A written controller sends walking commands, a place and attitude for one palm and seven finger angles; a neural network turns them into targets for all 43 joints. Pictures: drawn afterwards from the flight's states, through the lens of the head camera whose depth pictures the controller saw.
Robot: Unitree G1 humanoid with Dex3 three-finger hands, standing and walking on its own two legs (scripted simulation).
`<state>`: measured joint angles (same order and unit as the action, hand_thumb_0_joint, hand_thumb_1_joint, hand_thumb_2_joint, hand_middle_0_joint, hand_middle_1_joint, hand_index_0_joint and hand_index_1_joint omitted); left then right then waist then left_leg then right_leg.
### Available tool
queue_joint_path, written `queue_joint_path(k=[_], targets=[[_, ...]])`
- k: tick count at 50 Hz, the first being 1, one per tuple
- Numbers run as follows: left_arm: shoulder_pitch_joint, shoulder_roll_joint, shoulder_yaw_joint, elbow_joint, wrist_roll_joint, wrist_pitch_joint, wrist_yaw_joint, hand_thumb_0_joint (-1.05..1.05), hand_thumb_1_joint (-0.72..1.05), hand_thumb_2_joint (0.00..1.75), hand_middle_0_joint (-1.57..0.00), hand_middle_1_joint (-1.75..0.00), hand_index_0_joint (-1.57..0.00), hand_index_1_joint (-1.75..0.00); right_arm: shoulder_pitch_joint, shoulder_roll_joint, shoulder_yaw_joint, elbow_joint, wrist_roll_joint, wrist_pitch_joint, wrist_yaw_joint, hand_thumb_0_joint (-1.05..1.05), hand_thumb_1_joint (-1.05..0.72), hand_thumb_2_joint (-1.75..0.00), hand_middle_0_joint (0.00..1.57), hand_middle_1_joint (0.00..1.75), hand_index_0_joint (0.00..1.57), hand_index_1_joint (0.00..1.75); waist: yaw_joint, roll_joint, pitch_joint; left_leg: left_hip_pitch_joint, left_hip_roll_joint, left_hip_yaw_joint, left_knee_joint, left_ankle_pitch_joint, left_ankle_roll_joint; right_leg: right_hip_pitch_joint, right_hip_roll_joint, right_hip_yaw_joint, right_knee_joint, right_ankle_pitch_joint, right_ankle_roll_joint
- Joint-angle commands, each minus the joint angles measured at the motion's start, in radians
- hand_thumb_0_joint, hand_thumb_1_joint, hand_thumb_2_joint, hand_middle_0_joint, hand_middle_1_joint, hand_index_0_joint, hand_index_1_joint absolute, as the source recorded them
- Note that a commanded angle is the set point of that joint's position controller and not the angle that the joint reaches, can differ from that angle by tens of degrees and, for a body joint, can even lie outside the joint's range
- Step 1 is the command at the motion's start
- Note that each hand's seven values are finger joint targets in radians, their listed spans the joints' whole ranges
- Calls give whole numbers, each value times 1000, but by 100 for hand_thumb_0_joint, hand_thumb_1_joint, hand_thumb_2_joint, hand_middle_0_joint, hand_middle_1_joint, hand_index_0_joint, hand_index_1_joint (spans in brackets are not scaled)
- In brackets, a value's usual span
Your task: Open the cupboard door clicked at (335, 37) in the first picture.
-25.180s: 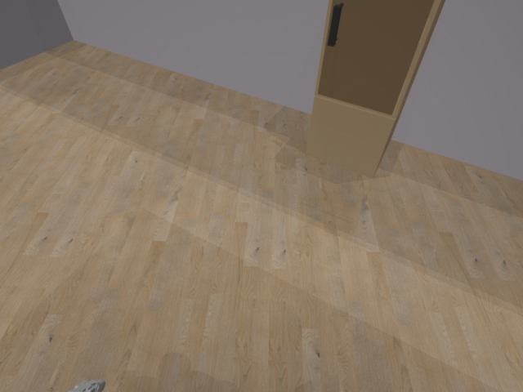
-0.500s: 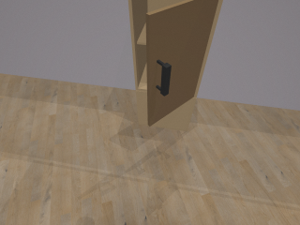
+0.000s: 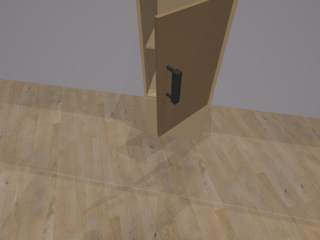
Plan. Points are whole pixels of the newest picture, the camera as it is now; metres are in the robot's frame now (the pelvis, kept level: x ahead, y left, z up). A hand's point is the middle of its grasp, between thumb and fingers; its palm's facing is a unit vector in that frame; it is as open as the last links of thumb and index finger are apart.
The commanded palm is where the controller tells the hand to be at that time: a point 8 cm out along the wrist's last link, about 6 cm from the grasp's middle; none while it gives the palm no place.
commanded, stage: walk to a spot facing it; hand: left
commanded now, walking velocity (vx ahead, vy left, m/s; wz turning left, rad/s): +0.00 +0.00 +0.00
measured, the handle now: (172, 85) +0.66 +0.00 -0.01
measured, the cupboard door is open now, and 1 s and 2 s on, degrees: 50 50 50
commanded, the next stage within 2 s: none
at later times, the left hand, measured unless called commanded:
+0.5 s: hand out of the picture +0.07 +0.19 -0.18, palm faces -0.13 -0.95 -0.27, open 7.4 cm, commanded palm none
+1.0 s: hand out of the picture +0.12 +0.17 -0.18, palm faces -0.36 -0.90 -0.24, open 7.4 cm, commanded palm none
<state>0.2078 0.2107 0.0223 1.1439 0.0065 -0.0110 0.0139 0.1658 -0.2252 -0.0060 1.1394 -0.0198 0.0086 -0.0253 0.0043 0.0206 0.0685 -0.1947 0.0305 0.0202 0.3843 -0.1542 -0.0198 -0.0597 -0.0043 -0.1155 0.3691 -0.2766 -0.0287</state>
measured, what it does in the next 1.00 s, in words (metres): steps on the spot, turning right: left foot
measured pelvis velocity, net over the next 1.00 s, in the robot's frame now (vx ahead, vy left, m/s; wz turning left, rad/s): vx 0.00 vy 0.00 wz -0.48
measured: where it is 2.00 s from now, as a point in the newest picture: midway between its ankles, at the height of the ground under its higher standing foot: outside the picture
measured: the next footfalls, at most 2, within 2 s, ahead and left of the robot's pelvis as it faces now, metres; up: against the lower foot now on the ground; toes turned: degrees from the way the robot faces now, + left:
left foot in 0.98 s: +0.09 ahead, +0.12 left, +0.00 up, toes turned -30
right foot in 1.24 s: -0.04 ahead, -0.16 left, +0.00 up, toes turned -37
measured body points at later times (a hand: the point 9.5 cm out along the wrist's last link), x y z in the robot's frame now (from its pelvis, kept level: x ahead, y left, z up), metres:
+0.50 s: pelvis -0.01 -0.01 -0.02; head +0.03 -0.04 +0.43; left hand +0.08 +0.24 -0.16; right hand -0.02 -0.26 -0.18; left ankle +0.03 +0.13 -0.74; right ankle -0.05 -0.09 -0.74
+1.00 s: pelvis +0.00 +0.00 -0.01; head +0.04 -0.02 +0.43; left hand +0.14 +0.22 -0.16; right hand +0.02 -0.28 -0.14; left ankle +0.06 +0.14 -0.75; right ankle -0.04 -0.09 -0.74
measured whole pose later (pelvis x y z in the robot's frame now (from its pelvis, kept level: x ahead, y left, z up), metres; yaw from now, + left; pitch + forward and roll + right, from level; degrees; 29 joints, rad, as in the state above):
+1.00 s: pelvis +0.00 +0.00 -0.01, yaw -27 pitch +3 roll +0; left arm 0.25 0.22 0.09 0.94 0.01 0.05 0.00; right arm 0.08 -0.21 -0.04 0.86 -0.01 0.01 -0.04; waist 0.04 0.00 0.06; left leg -0.29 0.04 -0.06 0.52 -0.29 -0.01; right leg -0.37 0.14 0.16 0.65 -0.37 -0.02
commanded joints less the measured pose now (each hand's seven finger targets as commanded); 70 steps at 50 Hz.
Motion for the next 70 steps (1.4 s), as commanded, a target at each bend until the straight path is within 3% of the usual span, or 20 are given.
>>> queue_joint_path(k=[1, 14, 22, 24, 26, 27, 30, 40, 45, 47, 48, 49, 50, 53, 59, 60, 61, 62, 64, 70], targets=[[15, 182, 31, -43, 2, -13, 11, 0, 90, 90, -20, -30, -20, -30, 6, -149, -27, -37, 2, -15, -6, 0, -90, -90, 20, 30, 20, 30, -7, -16, -27, 57, 83, -77, -38, 150, 42, -70, -131, 108, -101, 172, -23], [21, 165, 66, -137, 11, 42, 3, 0, 90, 90, -20, -30, -20, -30, 70, -124, -59, -115, -5, 12, -25, 0, -90, -90, 20, 30, 20, 30, -18, -19, -49, 33, 131, 30, 86, 120, 30, -167, -108, 204, 84, 328, -35], [3, 92, 72, -221, 13, 60, -25, 0, 90, 90, -20, -30, -20, -30, 75, -184, -85, -179, -18, -4, -26, 0, -90, -90, 20, 30, 20, 30, 0, 181, -77, -6, 374, -105, -57, 131, 182, -276, -17, 110, 446, -258, 3], [110, 104, 84, -198, 15, 53, -27, 0, 90, 90, -20, -30, -20, -30, -4, -175, -85, -210, -11, 3, -24, 0, -90, -90, 20, 30, 20, 30, 69, 76, -88, -123, 288, 18, 108, 78, 102, -105, -26, 113, 202, -41, 2], [146, 274, 115, -197, 27, 38, -6, 0, 90, 90, -20, -30, -20, -30, -63, -80, -77, -276, 5, 19, -8, 0, -90, -90, 20, 30, 20, 30, 96, -386, -38, -376, 5, 118, 583, -454, -26, -82, -359, 611, -128, 265, -134], [128, 244, 112, -205, 17, 38, 3, 0, 90, 90, -20, -30, -20, -30, -61, -116, -86, -260, 4, 34, -10, 0, -90, -90, 20, 30, 20, 30, 81, -263, -23, -376, 32, -13, 711, -414, -16, -138, -332, 604, -123, 161, -169], [32, 176, 96, -237, 14, 29, 13, 0, 90, 90, -20, -30, -20, -30, -52, -79, -82, -247, 1, 31, -6, 0, -90, -90, 20, 30, 20, 30, 19, -132, -26, -397, 43, -46, 764, -269, -32, -111, -233, 504, -37, 336, -179], [109, 191, 112, -237, 20, 30, 11, 0, 90, 90, -20, -30, -20, -30, -114, -61, -74, -300, 17, 19, -16, 0, -90, -90, 20, 30, 20, 30, 49, -155, -101, -319, -13, -43, 511, -281, -35, 5, -174, 565, 16, 545, -176], [37, 202, 114, -268, 18, 36, 8, 0, 90, 90, -20, -30, -20, -30, -38, -65, -72, -302, 24, 5, -22, 0, -90, -90, 20, 30, 20, 30, -2, -141, -130, -122, -29, -59, 237, -199, -18, -113, -136, 593, 62, 497, -133], [2, 152, 102, -290, 8, 40, 3, 0, 90, 90, -20, -30, -20, -30, 54, -123, -79, -279, 17, -11, -31, 0, -90, -90, 20, 30, 20, 30, -44, -11, -155, 170, 92, -159, -26, -86, 22, -361, -19, 491, 166, 234, -40], [21, 104, 89, -314, -1, 39, -14, 0, 90, 90, -20, -30, -20, -30, 62, -222, -96, -291, -2, -17, -34, 0, -90, -90, 20, 30, 20, 30, -36, 270, -143, 248, 355, -424, -106, -6, 133, -544, 106, 310, 359, -171, 26], [-20, 134, 91, -341, 9, 31, -24, 0, 90, 90, -20, -30, -20, -30, 73, -247, -95, -306, -10, -11, -38, 0, -90, -90, 20, 30, 20, 30, -42, 232, -99, 126, 489, -492, -122, 87, 240, -551, 70, 188, 591, -348, 63], [-36, 138, 96, -356, 22, 28, -36, 0, 90, 90, -20, -30, -20, -30, 55, -245, -92, -325, -19, -16, -38, 0, -90, -90, 20, 30, 20, 30, -34, 112, -80, 29, 471, -450, -99, 168, 266, -535, 29, 178, 721, -322, 73], [-50, 114, 88, -336, 12, 41, -45, 0, 90, 90, -20, -30, -20, -30, 16, -174, -72, -330, -22, -18, -31, 0, -90, -90, 20, 30, 20, 30, 2, 211, -87, 54, 291, -148, 18, 498, 173, -518, -3, 137, 739, -255, 81], [31, 136, 84, -312, 9, 39, -59, 0, 90, 90, -20, -30, -20, -30, 19, -222, -92, -329, -8, 0, -16, 0, -90, -90, 20, 30, 20, 30, 37, 133, -117, -101, 220, 15, 207, 221, 50, -94, 37, 16, 193, 58, 39], [91, 212, 99, -300, 16, 30, -50, 0, 90, 90, -20, -30, -20, -30, 17, -180, -87, -347, 2, 4, -10, 0, -90, -90, 20, 30, 20, 30, 64, -60, -134, -242, 136, 81, 394, -21, -9, 48, -105, 220, 61, 241, -15], [121, 330, 119, -298, 22, 25, -29, 0, 90, 90, -20, -30, -20, -30, -11, -98, -68, -396, 12, 5, -4, 0, -90, -90, 20, 30, 20, 30, 85, -341, -145, -406, 14, 112, 642, -497, -52, 65, -380, 611, -44, 447, -149], [142, 366, 118, -297, 15, 31, -23, 0, 90, 90, -20, -30, -20, -30, -9, -135, -64, -393, 14, 12, -7, 0, -90, -90, 20, 30, 20, 30, 107, -279, -148, -390, 45, -10, 744, -530, -32, -15, -408, 622, -42, 290, -232], [1, 281, 108, -326, 24, 43, -7, 0, 90, 90, -20, -30, -20, -30, -31, -143, -72, -365, 11, 12, -7, 0, -90, -90, 20, 30, 20, 30, 47, -302, -90, -394, 60, -35, 775, -414, -30, -130, -278, 552, -20, 160, -200], [-77, 242, 93, -327, 15, 48, -8, 0, 90, 90, -20, -30, -20, -30, 126, -85, -56, -286, 15, 2, -7, 0, -90, -90, 20, 30, 20, 30, -34, -148, -136, -60, -10, 40, 235, -179, -32, -250, -159, 445, 84, 277, -111]])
